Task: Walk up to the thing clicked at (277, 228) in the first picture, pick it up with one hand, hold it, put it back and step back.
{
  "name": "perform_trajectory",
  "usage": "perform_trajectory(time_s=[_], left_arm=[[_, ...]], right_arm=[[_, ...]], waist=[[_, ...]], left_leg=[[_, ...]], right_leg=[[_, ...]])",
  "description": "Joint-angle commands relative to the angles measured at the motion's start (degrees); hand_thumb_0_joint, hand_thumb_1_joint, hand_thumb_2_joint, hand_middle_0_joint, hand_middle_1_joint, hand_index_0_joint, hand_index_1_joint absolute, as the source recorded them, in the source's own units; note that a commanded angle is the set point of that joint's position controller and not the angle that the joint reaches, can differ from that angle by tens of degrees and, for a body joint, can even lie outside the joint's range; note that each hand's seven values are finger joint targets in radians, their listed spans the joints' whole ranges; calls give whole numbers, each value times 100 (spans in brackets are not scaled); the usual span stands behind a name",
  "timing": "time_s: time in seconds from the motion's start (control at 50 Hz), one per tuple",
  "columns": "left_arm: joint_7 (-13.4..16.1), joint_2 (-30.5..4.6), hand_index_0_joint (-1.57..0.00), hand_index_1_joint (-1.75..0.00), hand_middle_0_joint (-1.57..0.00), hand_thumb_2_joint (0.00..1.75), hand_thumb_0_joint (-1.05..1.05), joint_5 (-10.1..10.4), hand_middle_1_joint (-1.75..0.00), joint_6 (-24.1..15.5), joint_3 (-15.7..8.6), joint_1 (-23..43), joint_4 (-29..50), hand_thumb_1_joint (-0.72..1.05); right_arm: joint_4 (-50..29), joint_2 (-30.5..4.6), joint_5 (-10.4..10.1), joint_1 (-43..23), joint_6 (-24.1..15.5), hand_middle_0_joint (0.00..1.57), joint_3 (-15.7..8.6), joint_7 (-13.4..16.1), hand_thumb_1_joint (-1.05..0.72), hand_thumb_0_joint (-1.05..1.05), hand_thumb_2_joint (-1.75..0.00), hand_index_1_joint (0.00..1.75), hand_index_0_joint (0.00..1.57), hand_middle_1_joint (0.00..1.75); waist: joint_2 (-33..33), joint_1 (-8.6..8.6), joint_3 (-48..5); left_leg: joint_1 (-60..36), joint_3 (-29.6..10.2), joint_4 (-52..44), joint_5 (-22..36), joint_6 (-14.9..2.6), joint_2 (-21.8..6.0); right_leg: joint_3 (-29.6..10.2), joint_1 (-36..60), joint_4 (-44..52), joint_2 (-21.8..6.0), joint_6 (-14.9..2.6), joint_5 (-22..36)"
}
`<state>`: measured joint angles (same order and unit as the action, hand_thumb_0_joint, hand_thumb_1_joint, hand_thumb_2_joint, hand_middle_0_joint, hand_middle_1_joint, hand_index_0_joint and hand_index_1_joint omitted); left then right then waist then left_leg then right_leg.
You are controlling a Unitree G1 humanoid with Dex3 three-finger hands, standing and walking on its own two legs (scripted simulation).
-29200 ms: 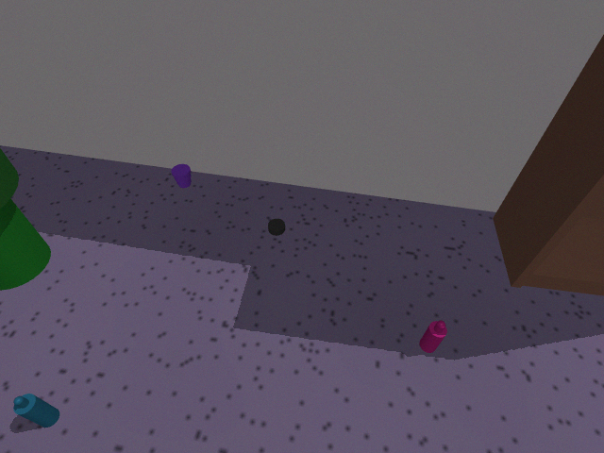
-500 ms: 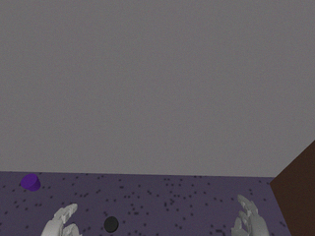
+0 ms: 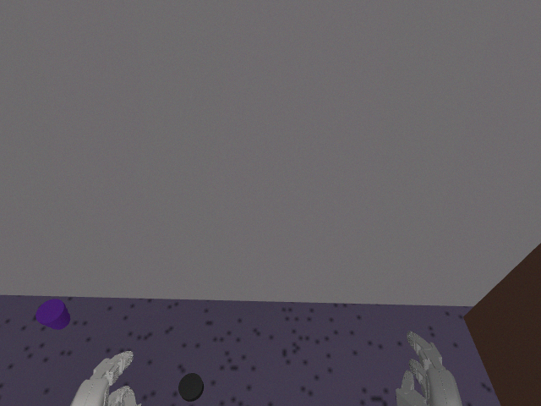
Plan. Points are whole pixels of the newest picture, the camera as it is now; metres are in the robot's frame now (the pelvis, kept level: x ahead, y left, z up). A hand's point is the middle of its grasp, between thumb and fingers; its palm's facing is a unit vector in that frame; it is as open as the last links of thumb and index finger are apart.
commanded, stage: home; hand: left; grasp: from above
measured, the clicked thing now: (191, 387) +0.36 +0.23 -0.70
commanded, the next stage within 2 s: stand in 0.68 s
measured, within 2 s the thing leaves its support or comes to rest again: neither
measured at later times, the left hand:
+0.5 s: hand out of the picture +0.17 +0.18 -0.04, palm faces +0.05 -0.98 -0.21, open 7.4 cm
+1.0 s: hand out of the picture +0.14 +0.22 -0.10, palm faces +0.02 -0.94 -0.34, open 7.4 cm
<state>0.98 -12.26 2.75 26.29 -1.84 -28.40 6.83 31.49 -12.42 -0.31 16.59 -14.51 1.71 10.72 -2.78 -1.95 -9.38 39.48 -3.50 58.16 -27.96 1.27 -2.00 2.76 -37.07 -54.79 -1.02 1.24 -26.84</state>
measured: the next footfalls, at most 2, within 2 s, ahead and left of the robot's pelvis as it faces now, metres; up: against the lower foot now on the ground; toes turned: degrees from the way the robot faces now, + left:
none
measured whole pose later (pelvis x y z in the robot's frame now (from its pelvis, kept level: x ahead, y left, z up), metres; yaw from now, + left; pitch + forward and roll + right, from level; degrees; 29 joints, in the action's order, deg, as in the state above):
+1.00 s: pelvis +0.00 +0.00 +0.02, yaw -1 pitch +1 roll +0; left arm 2.1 -16.4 -2.9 5.0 -1.9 -12.8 -34.3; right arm 47.2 -16.4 3.3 10.2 -2.6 -1.8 0.9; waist 1.1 1.4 1.1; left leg 25.1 -0.6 47.7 -23.8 0.5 -0.1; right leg 0.2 -25.1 -48.4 -3.0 1.5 -24.4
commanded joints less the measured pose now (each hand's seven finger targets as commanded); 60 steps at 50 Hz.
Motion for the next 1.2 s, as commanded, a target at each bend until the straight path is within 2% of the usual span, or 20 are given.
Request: perform_trajectory(time_s=[0.0,0.4,0.46,0.5,0.52,0.54,0.56,0.6,0.64,0.66,0.74,0.76,0.78,0.8,0.82,0.84,0.88,0.98,1.04,1.18], left_arm=[[21,-633,-20,-30,-20,90,0,-9,-30,-240,-325,136,1109,90],[47,-690,-20,-30,-20,90,0,-23,-30,-283,-360,211,1259,90],[30,-560,-20,-30,-20,90,0,-4,-30,-248,-286,35,1049,90],[36,-652,-20,-30,-20,90,0,-9,-30,-268,-336,202,1247,90],[63,-855,-20,-30,-20,90,0,-27,-30,-296,-480,331,1484,90],[44,-597,-20,-30,-20,90,0,-38,-30,-259,-290,-6,1049,90],[34,-539,-20,-30,-20,90,0,-15,-30,-246,-259,28,1019,90],[59,-743,-20,-30,-20,90,0,-1,-30,-277,-421,300,1390,90],[49,-729,-20,-30,-20,90,0,-12,-30,-279,-401,228,1311,90],[32,-549,-20,-30,-20,90,0,-15,-30,-245,-276,6,1029,90],[40,-626,-20,-30,-20,90,0,-6,-30,-277,-352,55,1199,90],[268,-1179,-20,-30,-20,90,0,-665,-30,-1503,-287,1823,-812,90],[248,-1291,-20,-30,-20,90,0,-697,-30,-1901,-417,1140,-1696,90],[216,-1292,-20,-30,-20,90,0,-711,-30,-2074,-374,1186,-2012,90],[191,-1321,-20,-30,-20,90,0,-694,-30,-2221,-308,1139,-2320,90],[165,-1330,-20,-30,-20,90,0,-697,-30,-2318,-308,1317,-2562,90],[139,-1308,-20,-30,-20,90,0,-585,-30,-2348,-345,1589,-3063,90],[149,-1195,-20,-30,-20,90,0,-547,-30,-2524,-323,1804,-4236,90],[130,-1149,-20,-30,-20,90,0,-539,-30,-2613,-319,1823,-4812,90],[152,-1322,-20,-30,-20,90,0,-455,-30,-2696,-303,1804,-5844,90]], right_arm=[[-916,-695,-4,-414,-350,20,-295,87,-90,0,-90,30,20,30],[-914,-699,0,-375,-307,20,-316,66,-90,0,-90,30,20,30],[-931,-696,8,-398,-303,20,-311,60,-90,0,-90,30,20,30],[-940,-696,-1,-408,-303,20,-314,60,-90,0,-90,30,20,30],[-894,-704,-3,-378,-290,20,-328,68,-90,0,-90,30,20,30],[-911,-693,9,-369,-286,20,-318,62,-90,0,-90,30,20,30],[-928,-688,-2,-383,-291,20,-306,58,-90,0,-90,30,20,30],[-938,-699,-6,-392,-290,20,-315,68,-90,0,-90,30,20,30],[-925,-693,-1,-393,-285,20,-312,58,-90,0,-90,30,20,30],[-932,-682,6,-407,-288,20,-304,55,-90,0,-90,30,20,30],[-953,-698,0,-382,-274,20,-326,49,-90,0,-90,30,20,30],[472,-1414,726,-738,360,20,-536,-292,-90,0,-90,30,20,30],[442,-1485,687,-799,616,20,-657,-476,-90,0,-90,30,20,30],[337,-1466,721,-680,749,20,-662,-574,-90,0,-90,30,20,30],[422,-1471,647,-719,810,20,-656,-672,-90,0,-90,30,20,30],[638,-1293,466,-695,846,20,-642,-775,-90,0,-90,30,20,30],[782,-1202,322,-675,913,20,-617,-897,-90,0,-90,30,20,30],[1255,-1275,352,-908,1091,20,-684,-956,-90,0,-90,30,20,30],[1499,-1310,332,-860,1147,20,-662,-919,-90,0,-90,30,20,30],[2106,-1369,244,-679,1243,20,-619,-833,-90,0,-90,30,20,30]], waist=[[145,-15,-342],[-30,-6,-400],[104,-37,-389],[-17,-33,-424],[-99,27,-430],[65,-44,-450],[113,-44,-367],[29,-12,-401],[-7,-15,-379],[61,-28,-351],[-51,0,-451],[223,406,900],[706,472,454],[743,286,449],[497,322,208],[531,308,60],[694,283,115],[97,383,537],[-74,362,747],[241,262,774]], left_leg=[[-469,193,-930,1039,-197,211],[-500,121,-990,1117,-160,164],[-488,134,-936,1152,-177,176],[-502,127,-963,1113,-164,170],[-518,137,-951,1163,-156,167],[-536,133,-934,1209,-168,174],[-480,130,-934,1167,-171,160],[-477,133,-944,1052,-172,171],[-437,135,-955,992,-175,180],[-423,130,-958,991,-168,178],[-481,123,-940,1140,-151,169],[-733,-168,-1450,2337,-442,-154],[-986,93,-1277,2192,-513,-66],[-1023,26,-1317,1955,-504,18],[-1382,-1,-1314,1942,-512,27],[-1530,66,-1366,1991,-476,73],[-1755,137,-1512,1853,-447,94],[-1931,-308,-2368,1270,-485,-177],[-1943,-387,-2806,1453,-452,-248],[-2804,-146,-3107,2231,-335,-214]], right_leg=[[85,257,1011,200,-83,924],[139,206,887,239,-119,943],[133,227,922,231,-102,1004],[129,205,892,227,-111,955],[125,223,886,218,-119,986],[128,233,878,235,-112,1029],[136,187,885,236,-111,994],[126,181,922,225,-104,904],[122,198,914,222,-105,854],[132,157,907,235,-102,852],[127,201,852,238,-120,970],[-290,1087,912,-153,-370,1022],[-671,1306,1247,-281,-538,1102],[-790,1159,1324,-235,-660,1028],[-869,1431,1302,-326,-634,1442],[-912,1654,1298,-427,-594,1792],[-868,1613,1528,-460,-488,1689],[-530,1670,1771,-282,-294,1016],[-480,2049,2059,-253,-247,1337],[-656,2551,2857,-463,-258,2254]])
